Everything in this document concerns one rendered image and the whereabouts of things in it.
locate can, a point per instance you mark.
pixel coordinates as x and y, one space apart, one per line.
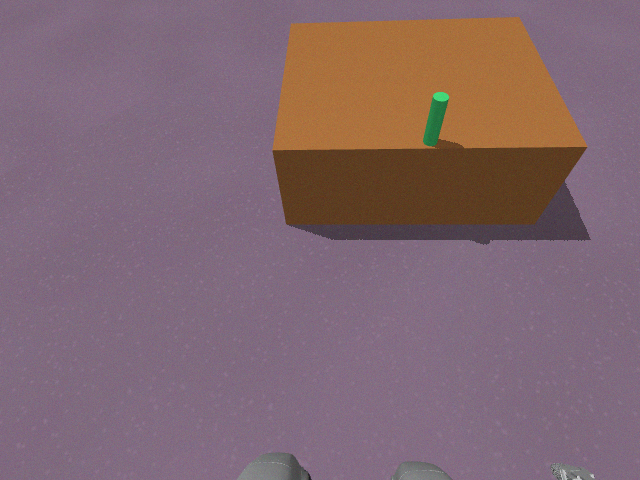
435 118

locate right robot hand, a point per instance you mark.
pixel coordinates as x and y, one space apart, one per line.
567 472

